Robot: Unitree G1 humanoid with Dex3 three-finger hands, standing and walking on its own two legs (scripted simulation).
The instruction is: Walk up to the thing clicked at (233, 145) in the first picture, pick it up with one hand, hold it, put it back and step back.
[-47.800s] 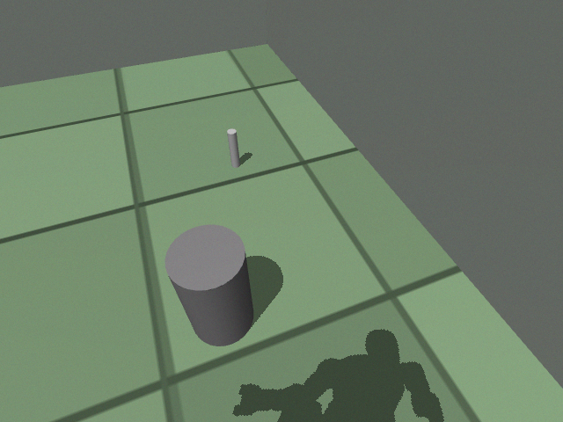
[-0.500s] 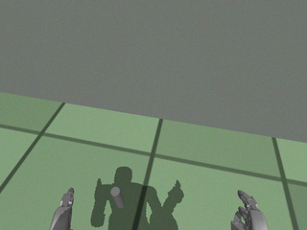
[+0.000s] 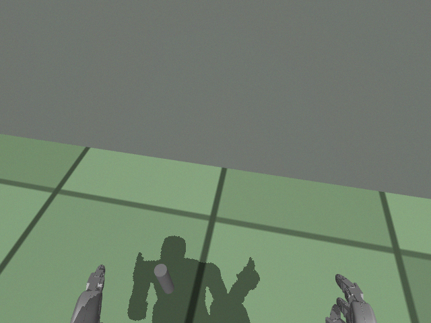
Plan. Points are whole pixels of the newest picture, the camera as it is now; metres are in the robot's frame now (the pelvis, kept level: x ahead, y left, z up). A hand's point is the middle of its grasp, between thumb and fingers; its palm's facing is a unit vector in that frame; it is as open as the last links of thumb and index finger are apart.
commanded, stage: home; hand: left
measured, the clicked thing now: (165, 279) +0.40 +0.22 -0.61
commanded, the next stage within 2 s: stand in 0.88 s
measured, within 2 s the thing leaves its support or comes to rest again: neither
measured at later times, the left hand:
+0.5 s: hand (121, 316) +0.17 +0.18 -0.06, palm faces +0.11 -0.95 -0.29, open 17.6 cm
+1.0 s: hand (121, 316) +0.17 +0.18 -0.06, palm faces +0.11 -0.95 -0.29, open 17.5 cm
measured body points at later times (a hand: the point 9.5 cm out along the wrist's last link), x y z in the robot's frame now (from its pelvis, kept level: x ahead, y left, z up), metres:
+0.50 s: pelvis +0.00 +0.00 +0.00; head +0.03 +0.00 +0.45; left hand +0.16 +0.23 -0.04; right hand +0.17 -0.24 -0.07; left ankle +0.00 +0.13 -0.69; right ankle +0.02 -0.12 -0.69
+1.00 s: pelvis +0.00 +0.00 +0.00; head +0.03 +0.00 +0.45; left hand +0.16 +0.23 -0.04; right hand +0.16 -0.24 -0.07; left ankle +0.00 +0.13 -0.69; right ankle +0.02 -0.12 -0.69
